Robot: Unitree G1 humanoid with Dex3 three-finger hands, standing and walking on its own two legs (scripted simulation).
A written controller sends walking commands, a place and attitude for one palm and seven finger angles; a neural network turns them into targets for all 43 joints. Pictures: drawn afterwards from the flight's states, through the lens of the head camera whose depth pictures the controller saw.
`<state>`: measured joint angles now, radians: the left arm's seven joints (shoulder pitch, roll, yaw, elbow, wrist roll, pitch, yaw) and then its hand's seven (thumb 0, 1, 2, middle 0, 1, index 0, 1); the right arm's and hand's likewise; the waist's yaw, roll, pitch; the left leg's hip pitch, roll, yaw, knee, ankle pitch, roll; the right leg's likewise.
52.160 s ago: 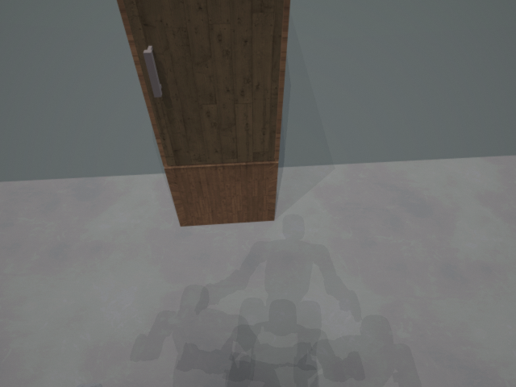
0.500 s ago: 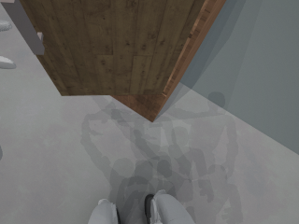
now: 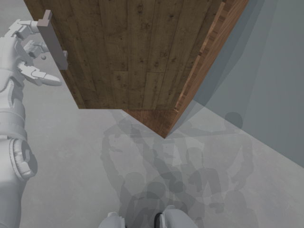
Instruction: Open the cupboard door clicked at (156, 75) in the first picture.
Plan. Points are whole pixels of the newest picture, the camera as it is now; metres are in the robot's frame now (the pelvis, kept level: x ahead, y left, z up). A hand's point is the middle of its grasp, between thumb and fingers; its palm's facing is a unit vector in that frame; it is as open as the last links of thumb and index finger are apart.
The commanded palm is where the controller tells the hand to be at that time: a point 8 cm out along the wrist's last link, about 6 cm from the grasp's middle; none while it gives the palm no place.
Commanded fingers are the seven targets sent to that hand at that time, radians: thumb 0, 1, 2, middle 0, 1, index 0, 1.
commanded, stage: slide the fingers in behind the handle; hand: left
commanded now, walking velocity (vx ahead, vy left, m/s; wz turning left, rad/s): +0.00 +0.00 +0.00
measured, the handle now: (56, 42) +0.57 +0.20 +0.10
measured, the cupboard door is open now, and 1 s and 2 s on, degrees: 38 37 37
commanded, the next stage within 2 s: close the thumb around the handle in 0.98 s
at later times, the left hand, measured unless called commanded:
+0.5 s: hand (56, 56) +0.52 +0.19 +0.10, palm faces -0.05 -1.00 +0.01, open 13.9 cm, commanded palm +0.50 +0.24 +0.09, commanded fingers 0.00 -0.50 0.30 -0.30 -1.20 -0.30 -1.20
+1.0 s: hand (63, 56) +0.52 +0.18 +0.10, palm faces -0.05 -1.00 -0.01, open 13.8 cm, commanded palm +0.50 +0.23 +0.09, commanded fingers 0.00 -0.50 0.30 -0.30 -1.20 -0.30 -1.20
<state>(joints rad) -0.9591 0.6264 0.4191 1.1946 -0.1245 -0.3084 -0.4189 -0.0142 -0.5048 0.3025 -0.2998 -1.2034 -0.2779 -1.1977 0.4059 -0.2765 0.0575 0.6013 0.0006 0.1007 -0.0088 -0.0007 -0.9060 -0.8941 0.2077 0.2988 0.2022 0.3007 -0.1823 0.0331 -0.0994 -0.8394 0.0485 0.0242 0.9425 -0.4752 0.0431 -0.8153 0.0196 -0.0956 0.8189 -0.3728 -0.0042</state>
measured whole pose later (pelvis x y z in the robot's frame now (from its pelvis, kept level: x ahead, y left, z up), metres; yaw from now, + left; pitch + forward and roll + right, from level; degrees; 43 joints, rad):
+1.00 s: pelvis -0.01 -0.01 +0.00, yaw +0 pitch +21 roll -3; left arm -1.00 0.58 0.41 1.23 -0.09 -0.33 -0.32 -0.01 -0.50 0.30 -0.30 -1.20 -0.32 -1.22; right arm 0.42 -0.28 0.05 0.60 0.00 0.06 0.00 0.00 -0.91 -0.89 0.21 0.30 0.20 0.30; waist -0.20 0.04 -0.09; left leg -0.85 0.05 0.04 0.94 -0.46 0.04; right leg -0.84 0.02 -0.08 0.84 -0.37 -0.01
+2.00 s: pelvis -0.01 -0.01 +0.00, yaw -1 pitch +21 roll -3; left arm -0.99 0.60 0.42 1.23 -0.09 -0.32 -0.35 0.01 0.74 0.83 -0.37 -1.35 -0.39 -1.35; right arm 0.43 -0.28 0.05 0.60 0.00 0.06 -0.01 0.00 -0.91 -0.89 0.21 0.30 0.20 0.30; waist -0.21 0.04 -0.09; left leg -0.85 0.05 0.04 0.94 -0.46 0.03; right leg -0.85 0.03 -0.08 0.84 -0.37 -0.02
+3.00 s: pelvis +0.01 -0.05 +0.03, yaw +2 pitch +6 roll +1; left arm 0.21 -0.06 -0.11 -0.03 -0.01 -0.15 0.40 0.02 0.68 0.74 -0.32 -1.31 -0.35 -1.33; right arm 0.22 -0.20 0.02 0.53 -0.04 0.05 0.00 0.01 -0.91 -0.89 0.21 0.30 0.20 0.30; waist -0.01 0.05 -0.09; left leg -0.41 0.03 0.02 0.73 -0.41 -0.02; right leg -0.45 0.01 -0.09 0.74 -0.39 -0.06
